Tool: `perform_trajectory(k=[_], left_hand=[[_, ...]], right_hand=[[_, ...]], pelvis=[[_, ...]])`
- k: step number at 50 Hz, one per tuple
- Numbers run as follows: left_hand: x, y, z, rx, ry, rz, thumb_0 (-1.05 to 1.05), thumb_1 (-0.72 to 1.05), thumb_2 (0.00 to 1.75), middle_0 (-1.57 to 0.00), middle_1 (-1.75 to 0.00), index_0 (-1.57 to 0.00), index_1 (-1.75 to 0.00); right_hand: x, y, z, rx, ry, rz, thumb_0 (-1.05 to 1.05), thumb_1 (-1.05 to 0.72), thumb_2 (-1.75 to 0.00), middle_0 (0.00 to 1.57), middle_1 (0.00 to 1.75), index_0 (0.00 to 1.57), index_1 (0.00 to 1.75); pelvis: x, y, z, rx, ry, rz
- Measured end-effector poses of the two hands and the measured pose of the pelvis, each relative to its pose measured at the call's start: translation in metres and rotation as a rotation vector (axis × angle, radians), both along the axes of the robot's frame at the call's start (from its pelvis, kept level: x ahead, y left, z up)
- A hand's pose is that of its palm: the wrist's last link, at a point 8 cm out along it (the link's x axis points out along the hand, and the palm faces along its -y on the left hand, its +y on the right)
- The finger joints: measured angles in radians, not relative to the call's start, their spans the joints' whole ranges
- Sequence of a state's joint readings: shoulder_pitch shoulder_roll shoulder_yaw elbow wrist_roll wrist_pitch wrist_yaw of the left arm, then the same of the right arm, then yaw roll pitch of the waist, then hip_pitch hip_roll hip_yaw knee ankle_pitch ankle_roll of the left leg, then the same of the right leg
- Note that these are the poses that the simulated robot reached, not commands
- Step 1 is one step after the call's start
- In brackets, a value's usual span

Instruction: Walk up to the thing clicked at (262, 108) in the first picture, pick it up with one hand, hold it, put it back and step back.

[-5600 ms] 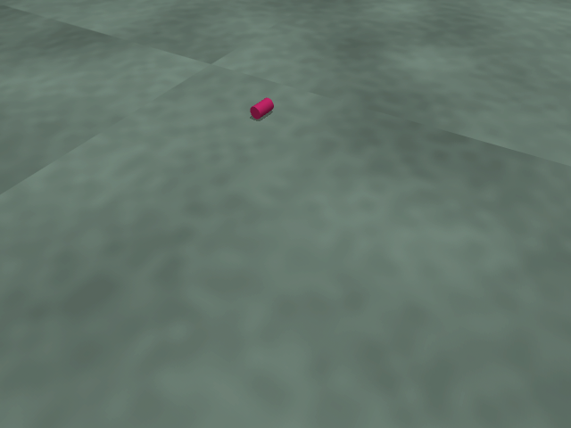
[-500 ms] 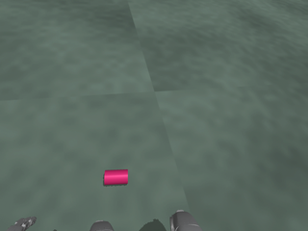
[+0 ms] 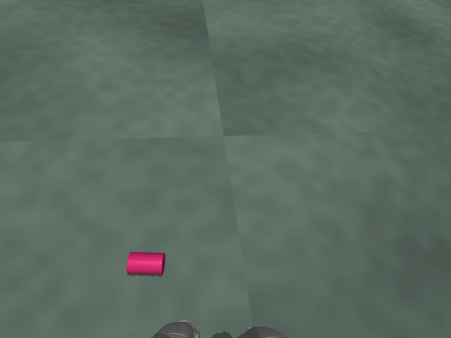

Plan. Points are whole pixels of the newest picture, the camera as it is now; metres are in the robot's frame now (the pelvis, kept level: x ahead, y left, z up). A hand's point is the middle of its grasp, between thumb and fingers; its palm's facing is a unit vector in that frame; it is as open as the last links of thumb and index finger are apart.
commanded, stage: walk up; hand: left
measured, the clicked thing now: (146, 263) +0.45 +0.30 -0.70
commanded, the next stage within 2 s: stand in 1.82 s
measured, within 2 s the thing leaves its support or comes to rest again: neither
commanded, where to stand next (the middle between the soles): +0.10 +0.01 m, yaw +3 degrees
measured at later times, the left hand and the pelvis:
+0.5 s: hand out of the picture +0.03 +0.28 -0.13, palm faces +0.00 -0.86 -0.51, open 7.4 cm; pelvis -0.01 -0.04 +0.00, yaw +2 degrees
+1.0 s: hand out of the picture +0.10 +0.24 -0.14, palm faces +0.02 -0.94 -0.34, open 7.4 cm; pelvis +0.01 -0.02 +0.02, yaw +2 degrees
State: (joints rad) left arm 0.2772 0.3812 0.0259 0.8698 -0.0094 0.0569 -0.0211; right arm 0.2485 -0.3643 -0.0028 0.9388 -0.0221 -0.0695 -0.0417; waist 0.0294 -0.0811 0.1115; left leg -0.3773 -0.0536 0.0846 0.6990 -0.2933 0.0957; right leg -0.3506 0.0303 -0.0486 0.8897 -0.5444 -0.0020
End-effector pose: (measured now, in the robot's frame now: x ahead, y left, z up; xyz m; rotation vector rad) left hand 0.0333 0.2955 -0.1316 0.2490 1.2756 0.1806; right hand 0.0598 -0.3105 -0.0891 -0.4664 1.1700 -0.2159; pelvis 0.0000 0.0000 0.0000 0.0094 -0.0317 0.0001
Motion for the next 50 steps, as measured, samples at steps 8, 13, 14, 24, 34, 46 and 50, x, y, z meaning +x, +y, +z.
perform_trajectory(k=[8, 13, 14, 24, 34, 46, 50], left_hand=[[0.046, -0.040, 0.016, 0.017, -0.119, -0.044, 0.01, 0.91, 0.90, -0.21, -0.30, -0.20, -0.30], [0.041, -0.041, 0.033, 0.118, -0.144, -0.039, 0.00, 0.90, 0.90, -0.21, -0.30, -0.20, -0.30], [0.037, -0.038, 0.038, 0.139, -0.136, -0.035, 0.00, 0.90, 0.90, -0.21, -0.30, -0.20, -0.30], [-0.005, 0.013, 0.052, 0.252, -0.033, -0.010, 0.00, 0.90, 0.90, -0.21, -0.30, -0.20, -0.31], [-0.005, 0.003, 0.029, 0.156, -0.021, 0.018, 0.01, 0.91, 0.90, -0.21, -0.30, -0.20, -0.30], [0.043, -0.015, 0.029, 0.059, -0.076, -0.001, 0.01, 0.90, 0.90, -0.21, -0.30, -0.20, -0.30], [0.056, -0.013, 0.033, 0.062, -0.097, -0.006, 0.01, 0.91, 0.90, -0.21, -0.30, -0.20, -0.30]], right_hand=[[0.040, -0.030, 0.002, 0.052, -0.075, 0.016, 0.00, -0.90, -0.89, 0.21, 0.30, 0.21, 0.30], [0.056, -0.053, -0.004, 0.078, -0.069, 0.011, 0.00, -0.90, -0.89, 0.21, 0.30, 0.21, 0.30], [0.059, -0.056, -0.003, 0.082, -0.068, 0.010, 0.00, -0.90, -0.89, 0.21, 0.30, 0.21, 0.30], [0.058, -0.053, -0.016, 0.080, -0.022, 0.009, 0.00, -0.91, -0.89, 0.21, 0.30, 0.21, 0.30], [0.029, -0.014, -0.025, 0.142, 0.037, -0.026, 0.00, -0.91, -0.89, 0.21, 0.30, 0.21, 0.30], [0.038, -0.002, -0.008, 0.132, 0.039, -0.038, 0.00, -0.91, -0.89, 0.21, 0.30, 0.21, 0.30], [0.046, -0.007, -0.001, 0.116, 0.022, -0.043, 0.00, -0.91, -0.89, 0.21, 0.30, 0.21, 0.30]], pelvis=[[0.002, -0.038, 0.007, -0.023, 0.005, 0.003], [0.001, -0.056, 0.007, -0.034, 0.002, 0.014], [0.001, -0.057, 0.008, -0.023, 0.004, 0.012], [-0.007, -0.039, 0.003, -0.007, 0.022, 0.042], [-0.004, -0.031, 0.003, -0.016, -0.005, 0.039], [0.006, -0.021, 0.018, -0.014, 0.004, 0.033], [0.006, -0.022, 0.022, -0.013, 0.003, 0.031]])
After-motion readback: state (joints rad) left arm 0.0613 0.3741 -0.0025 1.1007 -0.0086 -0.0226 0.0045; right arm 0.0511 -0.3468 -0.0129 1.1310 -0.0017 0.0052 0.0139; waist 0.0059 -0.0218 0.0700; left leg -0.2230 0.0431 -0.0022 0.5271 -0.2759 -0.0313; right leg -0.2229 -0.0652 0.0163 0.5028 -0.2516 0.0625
